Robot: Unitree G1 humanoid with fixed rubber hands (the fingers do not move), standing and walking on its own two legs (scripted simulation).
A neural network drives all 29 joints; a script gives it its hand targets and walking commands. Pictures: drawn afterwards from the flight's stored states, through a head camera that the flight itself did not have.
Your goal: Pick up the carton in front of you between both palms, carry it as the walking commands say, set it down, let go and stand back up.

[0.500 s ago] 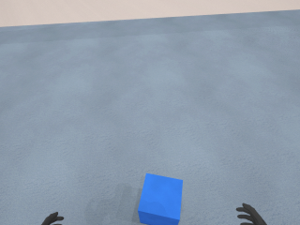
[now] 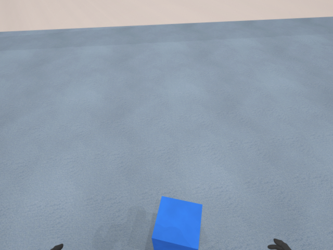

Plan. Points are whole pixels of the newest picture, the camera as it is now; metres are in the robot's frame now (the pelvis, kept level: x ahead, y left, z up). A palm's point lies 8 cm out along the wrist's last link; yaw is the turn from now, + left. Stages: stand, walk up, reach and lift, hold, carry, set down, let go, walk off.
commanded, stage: stand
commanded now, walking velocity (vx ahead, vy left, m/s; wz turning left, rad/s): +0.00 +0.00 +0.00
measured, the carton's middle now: (177, 228) +0.39 -0.05 -0.65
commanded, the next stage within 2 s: none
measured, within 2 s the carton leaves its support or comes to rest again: neither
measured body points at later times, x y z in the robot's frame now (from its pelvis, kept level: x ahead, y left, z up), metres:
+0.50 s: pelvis -0.02 +0.00 +0.01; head -0.02 -0.01 +0.45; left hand +0.08 +0.31 -0.11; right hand +0.09 -0.30 -0.11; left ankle -0.03 +0.13 -0.74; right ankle -0.02 -0.10 -0.74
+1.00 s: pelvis -0.02 +0.00 +0.01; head -0.02 +0.00 +0.46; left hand +0.08 +0.32 -0.11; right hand +0.08 -0.31 -0.11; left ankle -0.03 +0.13 -0.74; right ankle -0.02 -0.11 -0.74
